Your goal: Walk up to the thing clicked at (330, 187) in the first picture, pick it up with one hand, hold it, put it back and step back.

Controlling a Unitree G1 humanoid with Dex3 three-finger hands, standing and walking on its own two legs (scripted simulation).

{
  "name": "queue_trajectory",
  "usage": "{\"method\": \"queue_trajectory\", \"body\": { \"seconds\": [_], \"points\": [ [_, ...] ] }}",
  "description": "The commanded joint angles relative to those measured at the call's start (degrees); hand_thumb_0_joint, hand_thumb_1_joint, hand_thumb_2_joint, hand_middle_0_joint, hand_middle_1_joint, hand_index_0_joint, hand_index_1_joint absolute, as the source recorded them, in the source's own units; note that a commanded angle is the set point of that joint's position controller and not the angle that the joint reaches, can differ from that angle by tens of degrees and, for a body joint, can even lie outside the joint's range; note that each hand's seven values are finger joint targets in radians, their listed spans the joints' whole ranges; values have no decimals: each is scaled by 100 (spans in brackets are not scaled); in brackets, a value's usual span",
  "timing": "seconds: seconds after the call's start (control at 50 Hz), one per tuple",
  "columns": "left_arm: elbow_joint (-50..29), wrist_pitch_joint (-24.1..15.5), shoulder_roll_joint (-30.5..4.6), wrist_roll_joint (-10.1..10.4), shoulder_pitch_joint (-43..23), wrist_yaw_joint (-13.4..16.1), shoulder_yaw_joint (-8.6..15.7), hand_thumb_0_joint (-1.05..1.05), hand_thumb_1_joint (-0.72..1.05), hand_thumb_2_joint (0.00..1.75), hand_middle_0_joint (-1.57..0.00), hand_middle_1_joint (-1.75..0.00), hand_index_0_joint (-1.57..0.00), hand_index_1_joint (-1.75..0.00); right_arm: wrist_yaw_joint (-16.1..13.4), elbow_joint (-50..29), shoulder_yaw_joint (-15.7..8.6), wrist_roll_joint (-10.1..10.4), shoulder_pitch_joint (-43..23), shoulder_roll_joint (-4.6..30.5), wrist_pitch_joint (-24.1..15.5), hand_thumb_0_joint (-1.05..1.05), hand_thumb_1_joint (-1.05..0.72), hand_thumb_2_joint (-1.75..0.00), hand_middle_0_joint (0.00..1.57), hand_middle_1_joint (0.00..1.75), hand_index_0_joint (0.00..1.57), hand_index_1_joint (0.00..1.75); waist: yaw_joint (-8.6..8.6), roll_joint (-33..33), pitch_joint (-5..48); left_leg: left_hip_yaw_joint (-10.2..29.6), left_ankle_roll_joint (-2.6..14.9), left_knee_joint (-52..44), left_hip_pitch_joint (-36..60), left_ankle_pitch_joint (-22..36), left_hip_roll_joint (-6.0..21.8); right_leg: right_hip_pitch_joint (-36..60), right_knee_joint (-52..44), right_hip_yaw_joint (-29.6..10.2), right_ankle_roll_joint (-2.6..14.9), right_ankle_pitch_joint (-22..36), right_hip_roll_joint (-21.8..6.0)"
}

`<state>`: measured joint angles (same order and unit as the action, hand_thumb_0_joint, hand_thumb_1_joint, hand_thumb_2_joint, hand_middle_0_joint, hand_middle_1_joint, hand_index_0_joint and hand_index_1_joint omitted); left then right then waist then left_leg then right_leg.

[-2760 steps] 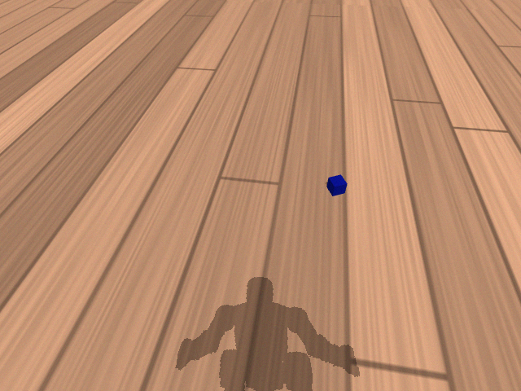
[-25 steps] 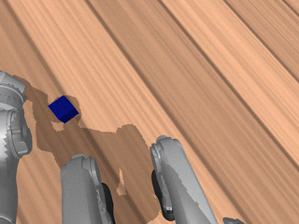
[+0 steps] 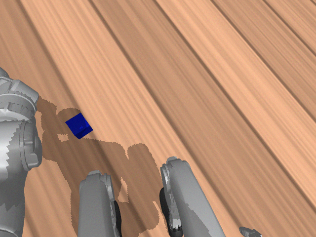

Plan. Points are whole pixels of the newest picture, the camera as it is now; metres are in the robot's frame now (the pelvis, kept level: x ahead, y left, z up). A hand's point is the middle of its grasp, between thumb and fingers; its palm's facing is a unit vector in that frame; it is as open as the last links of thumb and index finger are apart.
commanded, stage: go down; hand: left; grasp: from above
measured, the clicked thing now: (79, 126) +0.54 +0.24 -0.44
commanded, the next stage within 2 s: approach in 1.22 s
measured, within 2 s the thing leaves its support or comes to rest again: neither
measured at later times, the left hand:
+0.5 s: hand (1, 91) +0.50 +0.31 -0.02, palm faces -0.25 -0.32 -0.91, open 13.7 cm
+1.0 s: hand out of the picture +0.51 +0.31 -0.01, palm faces -0.25 -0.32 -0.92, open 13.7 cm
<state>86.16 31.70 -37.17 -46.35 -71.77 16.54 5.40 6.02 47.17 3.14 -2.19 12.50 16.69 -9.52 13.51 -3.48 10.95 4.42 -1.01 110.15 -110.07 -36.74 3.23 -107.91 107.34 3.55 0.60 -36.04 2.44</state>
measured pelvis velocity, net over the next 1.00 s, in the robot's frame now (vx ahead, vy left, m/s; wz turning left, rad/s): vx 0.03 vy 0.01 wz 0.00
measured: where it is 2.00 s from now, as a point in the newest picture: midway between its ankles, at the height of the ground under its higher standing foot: (144, 229)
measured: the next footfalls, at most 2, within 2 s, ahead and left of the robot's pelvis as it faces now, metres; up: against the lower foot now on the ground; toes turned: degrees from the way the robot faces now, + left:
none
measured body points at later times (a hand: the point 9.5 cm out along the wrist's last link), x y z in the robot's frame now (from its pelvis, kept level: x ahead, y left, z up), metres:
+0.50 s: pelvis +0.02 +0.01 +0.05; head +0.22 +0.03 +0.45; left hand +0.51 +0.32 +0.03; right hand +0.05 -0.25 -0.07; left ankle +0.08 +0.13 -0.44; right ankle +0.09 -0.11 -0.44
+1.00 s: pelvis +0.03 +0.01 +0.07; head +0.23 +0.04 +0.47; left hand +0.52 +0.32 +0.04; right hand +0.06 -0.24 -0.05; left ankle +0.08 +0.13 -0.44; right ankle +0.09 -0.11 -0.44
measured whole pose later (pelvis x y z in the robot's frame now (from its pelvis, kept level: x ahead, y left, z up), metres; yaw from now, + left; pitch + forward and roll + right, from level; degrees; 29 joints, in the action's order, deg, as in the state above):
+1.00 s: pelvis +0.03 +0.01 +0.07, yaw +0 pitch +36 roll -6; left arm 79.9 29.6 -33.5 -46.0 -63.7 18.2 5.7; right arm 6.4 45.9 2.7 -1.4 13.0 13.3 -8.3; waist 12.3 -3.8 10.0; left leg 3.9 -0.2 96.8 -96.6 -36.3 3.6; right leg -93.7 92.6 3.3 -0.1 -35.0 2.8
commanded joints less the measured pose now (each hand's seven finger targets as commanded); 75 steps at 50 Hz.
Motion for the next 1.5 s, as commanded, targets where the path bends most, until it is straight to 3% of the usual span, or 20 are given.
{"method": "queue_trajectory", "body": {
  "seconds": [0.0,0.04,0.1,0.16,0.3,0.44,0.5,0.62,0.76,0.84,0.88,1.1,1.18,1.28,1.3,1.32,1.4,1.48],
  "points": [
    [-1304,-60,-1266,-249,-2259,178,-208,0,-50,95,-16,-100,-15,-101,-70,-68,-337,75,1143,1023,-37,0,-90,-90,20,30,20,30,52,-1150,3694,-364,199,-1450,2677,862,-130,2464,-1621,108,118,900,176],
    [-1274,-10,-1211,-215,-2042,177,-198,0,-53,97,-14,-101,-13,-102,-86,-99,-344,114,1115,1016,-22,0,-91,-90,20,30,20,30,-21,-1166,3672,-348,184,-1593,2792,972,-127,2502,-1680,134,132,1016,183],
    [-1599,-10,-1246,-210,-2046,157,-169,0,-55,99,-12,-102,-11,-103,-114,-108,-375,145,1120,1000,2,0,-90,-90,20,30,20,30,-28,-1234,3778,-235,156,-1779,3221,1157,-107,2510,-1735,176,153,1173,153],
    [-1416,-16,-1173,-194,-1874,178,-163,0,-54,98,-12,-104,-11,-105,-155,-119,-378,165,1137,1014,34,0,-90,-90,20,30,20,30,-4,-1204,3587,-117,135,-1946,3357,1223,-96,2412,-1772,225,177,1216,135],
    [-1376,-122,-1075,-161,-1553,244,-136,0,-52,96,-12,-106,-12,-106,-152,-179,-335,160,1228,838,27,0,-90,-90,20,30,20,30,6,-837,3560,-373,287,-1831,3106,1626,-121,3122,-2117,47,88,1771,142],
    [-1496,-230,-1029,-164,-1558,316,-128,0,-49,95,-14,-105,-14,-104,-157,-213,-376,134,1195,810,20,0,-90,-90,20,30,20,30,-9,-1045,3510,-293,214,-2159,3467,1389,-100,3088,-2319,91,144,1404,147],
    [-1546,-214,-968,-163,-1654,357,-124,0,-51,96,-13,-105,-13,-105,-130,-197,-381,124,1199,786,-2,0,-91,-90,20,30,20,30,12,-1053,3568,-318,230,-2145,3579,1567,-78,3201,-2353,75,138,1609,154],
    [-1554,-188,-1003,-174,-1578,420,-75,0,-52,97,-14,-103,-13,-103,-127,-151,-403,124,1125,813,6,0,-91,-90,20,30,20,30,-52,-1360,3476,-120,119,-2444,4061,1658,-41,2900,-2325,161,207,1490,134],
    [-1376,-173,-923,-132,-1384,435,-72,0,-52,94,-12,-104,-12,-103,-57,-144,-378,109,1188,775,9,0,-91,-90,20,30,20,30,-7,-1085,3514,-268,227,-2269,3855,2092,-49,3359,-2445,81,144,2056,153],
    [-1535,-207,-1039,-174,-1430,427,-41,0,-50,91,-14,-104,-14,-103,-28,-186,-384,117,1173,743,24,0,-91,-90,20,30,20,30,-80,-1188,3584,-261,209,-2357,3969,2106,-53,3408,-2487,69,168,2017,153],
    [-1480,-210,-891,-184,-1406,412,-113,0,-50,91,-14,-103,-14,-102,-26,-192,-390,119,1176,738,36,0,-91,-90,20,30,20,30,-24,-1265,3470,-238,194,-2421,4074,2003,-43,3287,-2536,95,182,1852,166],
    [-1509,-256,-1105,-202,-1557,414,-31,0,-45,88,-19,-97,-19,-97,-73,-225,-381,142,1169,721,53,0,-91,-90,20,30,20,30,-24,-1131,3390,-193,191,-2629,4043,1673,-37,3426,-2706,94,181,1570,173],
    [-1466,-242,-1077,-195,-1541,381,-33,0,-45,87,-20,-97,-20,-97,-77,-196,-376,139,1201,756,50,0,-91,-91,20,30,20,30,-30,-1213,3520,-160,173,-2559,4299,2052,-4,3348,-2604,120,197,1811,177],
    [-1348,-285,-1107,-243,-1496,328,-57,0,-43,85,-20,-98,-21,-97,-49,-195,-358,132,1262,759,55,0,-92,-91,20,30,20,30,6,-1155,3393,-205,200,-2536,4086,2145,-12,3452,-2638,89,181,1967,185],
    [-1473,-302,-1105,-232,-1565,310,-51,0,-48,92,-25,-93,-22,-96,-39,-196,-362,119,1298,761,53,0,-93,-91,20,30,20,30,14,-1200,3462,-217,202,-2517,4102,2187,-20,3524,-2633,82,177,2021,176],
    [-1385,-301,-1024,-251,-1456,284,-107,0,-43,84,-29,-85,-26,-88,-33,-227,-369,127,1267,711,59,0,-91,-91,20,30,20,30,18,-1058,3442,-228,226,-2510,4063,2075,-21,3588,-2681,77,160,1987,171],
    [-899,-457,-739,-379,-1215,142,-324,0,-41,80,-27,-91,-27,-91,-33,-214,-368,108,1288,707,80,0,-92,-91,20,30,20,30,144,-868,2944,-273,271,-2374,3467,1755,-38,3413,-2652,40,136,1812,193],
    [-585,-762,-656,-489,-1061,96,-371,0,-36,76,-31,-90,-30,-90,5,-252,-347,29,1460,758,71,0,-92,-91,20,30,20,30,232,-548,2790,-257,325,-1929,2835,1798,-42,3171,-2248,61,100,1963,185]
  ]
}}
